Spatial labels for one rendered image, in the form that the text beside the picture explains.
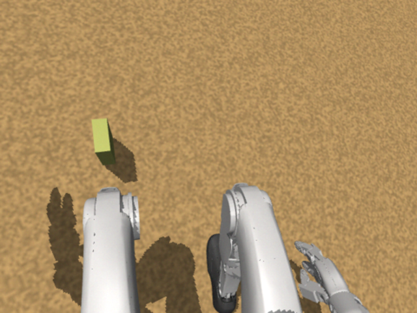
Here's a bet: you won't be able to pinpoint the right robot foot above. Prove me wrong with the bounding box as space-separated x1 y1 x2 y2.
207 233 237 313

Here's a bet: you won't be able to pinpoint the right robot hand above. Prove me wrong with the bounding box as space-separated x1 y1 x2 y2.
295 241 350 305

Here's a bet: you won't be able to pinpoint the carton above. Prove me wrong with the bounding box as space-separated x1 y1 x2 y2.
92 118 116 166

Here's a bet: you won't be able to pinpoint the right robot arm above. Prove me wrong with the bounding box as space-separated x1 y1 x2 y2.
328 291 369 313

